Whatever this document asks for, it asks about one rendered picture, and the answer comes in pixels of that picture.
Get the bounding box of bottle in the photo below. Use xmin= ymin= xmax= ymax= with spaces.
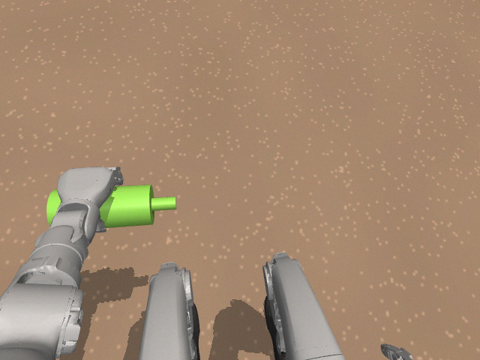
xmin=46 ymin=184 xmax=176 ymax=228

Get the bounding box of left robot hand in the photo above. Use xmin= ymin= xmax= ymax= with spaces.
xmin=57 ymin=166 xmax=124 ymax=233

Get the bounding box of right robot foot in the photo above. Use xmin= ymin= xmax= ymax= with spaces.
xmin=265 ymin=296 xmax=287 ymax=360

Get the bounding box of right robot hand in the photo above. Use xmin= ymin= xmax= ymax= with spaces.
xmin=381 ymin=343 xmax=413 ymax=360

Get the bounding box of left robot arm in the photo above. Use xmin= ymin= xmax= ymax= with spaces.
xmin=0 ymin=199 xmax=100 ymax=360

